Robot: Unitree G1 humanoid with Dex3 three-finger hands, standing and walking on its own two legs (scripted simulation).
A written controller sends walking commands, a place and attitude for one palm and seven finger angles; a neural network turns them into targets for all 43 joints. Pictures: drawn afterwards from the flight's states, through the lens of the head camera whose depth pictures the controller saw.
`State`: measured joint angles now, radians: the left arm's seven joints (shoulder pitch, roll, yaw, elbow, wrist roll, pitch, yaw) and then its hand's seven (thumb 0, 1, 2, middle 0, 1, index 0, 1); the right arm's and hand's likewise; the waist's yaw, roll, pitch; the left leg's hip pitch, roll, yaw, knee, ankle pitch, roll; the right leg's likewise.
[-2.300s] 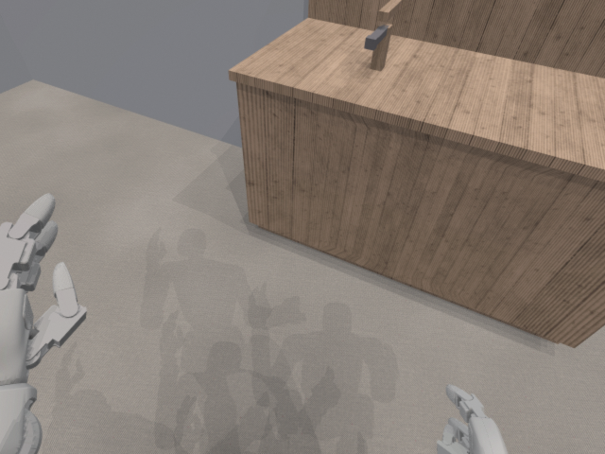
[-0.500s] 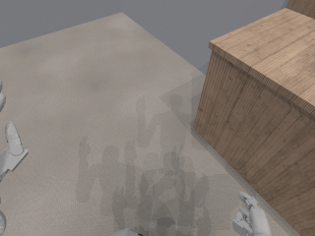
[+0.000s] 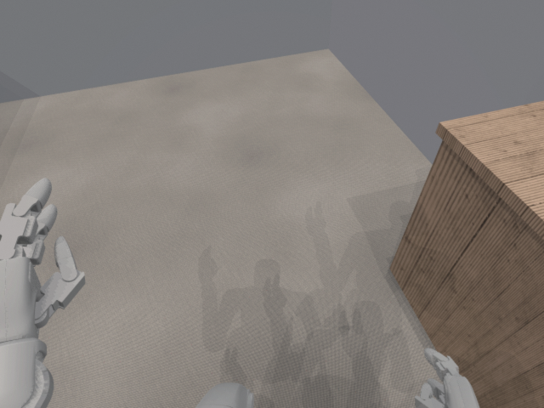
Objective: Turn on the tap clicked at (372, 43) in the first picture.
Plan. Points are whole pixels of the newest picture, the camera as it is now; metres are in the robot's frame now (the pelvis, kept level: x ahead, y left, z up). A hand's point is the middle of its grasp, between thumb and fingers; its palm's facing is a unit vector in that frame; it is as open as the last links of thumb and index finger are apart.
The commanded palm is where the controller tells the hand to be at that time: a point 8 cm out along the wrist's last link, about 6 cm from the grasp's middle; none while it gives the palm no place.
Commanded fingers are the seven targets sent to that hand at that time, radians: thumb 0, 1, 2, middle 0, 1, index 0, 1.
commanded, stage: walk to a spot facing it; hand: left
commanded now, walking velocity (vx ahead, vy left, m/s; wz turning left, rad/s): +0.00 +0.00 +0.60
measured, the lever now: out of the picture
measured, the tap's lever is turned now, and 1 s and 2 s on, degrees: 0 0 0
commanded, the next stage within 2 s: turn to face it in 2.00 s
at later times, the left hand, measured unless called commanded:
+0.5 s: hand out of the picture +0.06 +0.27 +0.19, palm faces +0.60 -0.69 -0.41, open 7.5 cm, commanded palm +0.00 +0.30 +0.18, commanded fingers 0.00 0.90 0.90 -0.20 -0.30 -0.20 -0.30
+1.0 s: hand out of the picture -0.11 +0.26 +0.20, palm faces +0.84 -0.40 -0.37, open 7.5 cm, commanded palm -0.17 +0.27 +0.18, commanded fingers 0.00 0.90 0.90 -0.20 -0.30 -0.20 -0.30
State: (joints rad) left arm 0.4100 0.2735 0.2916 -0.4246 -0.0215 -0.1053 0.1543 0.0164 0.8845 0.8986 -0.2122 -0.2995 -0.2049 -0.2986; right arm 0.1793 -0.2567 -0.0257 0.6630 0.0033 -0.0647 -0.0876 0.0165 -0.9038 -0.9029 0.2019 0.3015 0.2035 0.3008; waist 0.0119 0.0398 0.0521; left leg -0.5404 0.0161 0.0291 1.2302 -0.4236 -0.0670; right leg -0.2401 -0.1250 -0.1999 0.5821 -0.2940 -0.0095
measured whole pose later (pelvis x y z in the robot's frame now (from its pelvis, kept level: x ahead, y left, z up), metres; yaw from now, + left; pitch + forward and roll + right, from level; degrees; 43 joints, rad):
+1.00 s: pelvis -0.13 -0.05 +0.01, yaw +37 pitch +0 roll +2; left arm 0.47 0.37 0.35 -0.57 -0.04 -0.16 0.18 0.02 0.88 0.90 -0.22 -0.30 -0.21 -0.30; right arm 0.25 -0.28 -0.06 0.62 -0.02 -0.06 -0.10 0.02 -0.91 -0.90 0.20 0.30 0.20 0.30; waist 0.02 -0.04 0.00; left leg -0.34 0.09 0.11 0.73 -0.43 -0.01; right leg -0.26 -0.17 -0.29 0.50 -0.22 -0.01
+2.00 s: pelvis +0.00 +0.11 +0.01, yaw +46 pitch +1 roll -1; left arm 0.46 0.36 0.37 -0.55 -0.02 -0.20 0.16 0.02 0.89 0.90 -0.21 -0.30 -0.20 -0.30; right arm 0.20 -0.10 0.02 0.61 0.00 -0.09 -0.03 0.01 -0.90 -0.90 0.20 0.30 0.20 0.30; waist -0.01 0.00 0.05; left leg -0.22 0.10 0.15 0.50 -0.28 -0.01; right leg -0.53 -0.10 -0.11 0.99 -0.37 0.03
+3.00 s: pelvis +0.10 +0.11 -0.01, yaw +19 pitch +0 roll +1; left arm 0.46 0.42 0.40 -0.59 -0.04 -0.18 0.13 0.02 0.88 0.90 -0.22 -0.30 -0.21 -0.30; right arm 0.16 -0.19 0.01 0.57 0.02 -0.02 0.01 0.01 -0.90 -0.90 0.21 0.30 0.21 0.30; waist -0.01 0.06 0.19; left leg -0.45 0.18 0.09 1.07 -0.53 -0.10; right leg -0.36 0.01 -0.11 0.67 -0.31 -0.08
